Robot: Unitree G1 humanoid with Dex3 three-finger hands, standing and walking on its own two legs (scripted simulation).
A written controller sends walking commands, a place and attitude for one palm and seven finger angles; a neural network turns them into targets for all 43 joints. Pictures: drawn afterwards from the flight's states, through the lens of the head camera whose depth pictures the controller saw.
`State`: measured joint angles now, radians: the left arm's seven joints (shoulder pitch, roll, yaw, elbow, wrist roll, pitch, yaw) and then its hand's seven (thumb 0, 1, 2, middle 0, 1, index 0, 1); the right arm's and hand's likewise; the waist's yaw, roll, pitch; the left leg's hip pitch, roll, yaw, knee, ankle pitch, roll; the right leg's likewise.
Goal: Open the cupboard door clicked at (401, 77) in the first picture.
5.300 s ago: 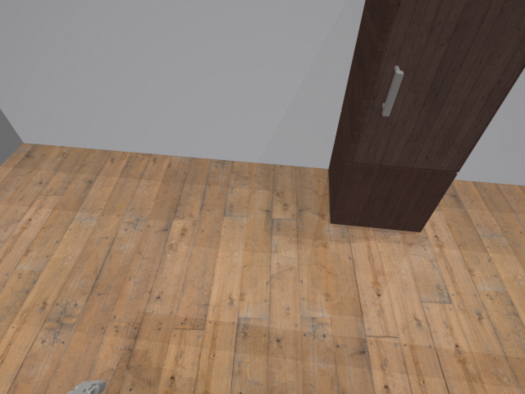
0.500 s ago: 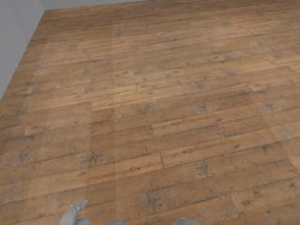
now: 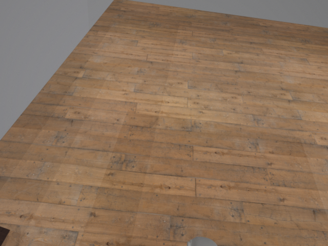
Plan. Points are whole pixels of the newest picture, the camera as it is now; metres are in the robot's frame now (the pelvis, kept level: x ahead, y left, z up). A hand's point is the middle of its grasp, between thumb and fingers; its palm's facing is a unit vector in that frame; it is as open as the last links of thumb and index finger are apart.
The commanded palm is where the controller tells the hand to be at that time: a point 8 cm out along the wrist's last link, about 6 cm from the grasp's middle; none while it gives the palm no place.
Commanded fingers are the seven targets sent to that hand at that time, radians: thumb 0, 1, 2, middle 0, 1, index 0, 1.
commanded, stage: turn to face it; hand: left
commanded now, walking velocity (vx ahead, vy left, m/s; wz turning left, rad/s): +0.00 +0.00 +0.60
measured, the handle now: out of the picture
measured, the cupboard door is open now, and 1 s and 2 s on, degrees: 0 0 0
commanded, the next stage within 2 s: none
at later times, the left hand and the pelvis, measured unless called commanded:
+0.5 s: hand out of the picture -0.01 +0.13 -0.14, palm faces +0.31 -0.91 -0.27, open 7.4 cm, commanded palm none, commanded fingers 0.00 0.90 0.90 -0.20 -0.30 -0.20 -0.30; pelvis -0.03 -0.07 +0.01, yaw +18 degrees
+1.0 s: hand out of the picture -0.13 +0.19 -0.16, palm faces +0.61 -0.75 -0.28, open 7.4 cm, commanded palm none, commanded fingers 0.00 0.90 0.90 -0.20 -0.30 -0.20 -0.30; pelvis -0.06 -0.04 +0.00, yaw +36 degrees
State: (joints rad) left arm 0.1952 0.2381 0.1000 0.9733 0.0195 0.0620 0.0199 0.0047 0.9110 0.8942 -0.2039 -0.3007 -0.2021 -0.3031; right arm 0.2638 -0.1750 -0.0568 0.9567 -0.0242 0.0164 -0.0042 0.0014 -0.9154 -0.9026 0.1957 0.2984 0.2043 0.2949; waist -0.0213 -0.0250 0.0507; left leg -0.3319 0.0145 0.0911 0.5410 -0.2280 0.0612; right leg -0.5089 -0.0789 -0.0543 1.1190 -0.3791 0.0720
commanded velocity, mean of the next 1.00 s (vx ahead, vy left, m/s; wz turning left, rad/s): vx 0.00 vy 0.00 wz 0.60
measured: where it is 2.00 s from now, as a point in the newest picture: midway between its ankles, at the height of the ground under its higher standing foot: outside the picture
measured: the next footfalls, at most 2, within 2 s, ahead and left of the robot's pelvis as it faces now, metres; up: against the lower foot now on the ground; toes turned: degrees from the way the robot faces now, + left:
right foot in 0.32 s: +0.03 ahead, -0.17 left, +0.00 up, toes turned +9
left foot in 0.76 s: -0.08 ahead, +0.07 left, +0.00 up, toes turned +35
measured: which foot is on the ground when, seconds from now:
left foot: down 0.00-0.32, up 0.34-0.74, down 0.76-1.00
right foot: up 0.00-0.30, down 0.32-0.76, up 0.78-1.00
